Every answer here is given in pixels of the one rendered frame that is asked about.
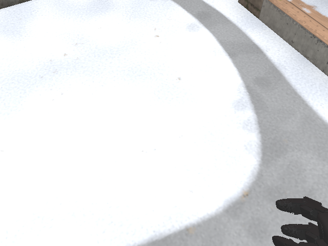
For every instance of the robot right hand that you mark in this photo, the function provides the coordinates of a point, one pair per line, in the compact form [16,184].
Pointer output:
[313,234]

